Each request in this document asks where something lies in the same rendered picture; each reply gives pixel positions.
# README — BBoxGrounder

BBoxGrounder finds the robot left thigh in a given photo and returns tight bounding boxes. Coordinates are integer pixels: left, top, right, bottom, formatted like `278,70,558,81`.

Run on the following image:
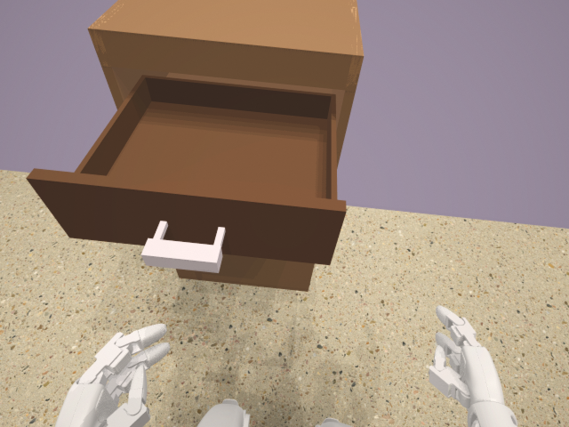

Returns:
197,404,250,427

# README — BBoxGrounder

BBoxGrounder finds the robot right hand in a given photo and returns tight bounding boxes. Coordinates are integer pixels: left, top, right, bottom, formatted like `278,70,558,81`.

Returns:
429,305,505,411

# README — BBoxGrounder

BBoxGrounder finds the robot left hand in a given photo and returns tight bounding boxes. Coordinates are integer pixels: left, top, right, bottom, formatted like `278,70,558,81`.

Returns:
54,324,170,427

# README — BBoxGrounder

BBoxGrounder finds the robot right shin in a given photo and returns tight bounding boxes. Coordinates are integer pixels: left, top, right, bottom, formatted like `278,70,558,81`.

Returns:
320,418,339,426

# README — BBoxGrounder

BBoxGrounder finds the cabinet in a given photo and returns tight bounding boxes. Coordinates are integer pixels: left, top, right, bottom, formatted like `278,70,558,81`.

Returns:
88,0,364,292

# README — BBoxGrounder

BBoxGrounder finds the drawer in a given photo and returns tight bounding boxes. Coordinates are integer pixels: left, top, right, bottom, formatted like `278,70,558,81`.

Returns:
26,75,347,265

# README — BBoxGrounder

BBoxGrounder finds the right robot forearm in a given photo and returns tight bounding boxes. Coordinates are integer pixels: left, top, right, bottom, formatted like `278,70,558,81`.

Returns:
468,401,517,427

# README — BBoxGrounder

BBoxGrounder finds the handle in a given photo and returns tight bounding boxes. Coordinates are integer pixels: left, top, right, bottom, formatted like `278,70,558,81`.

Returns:
141,221,226,273

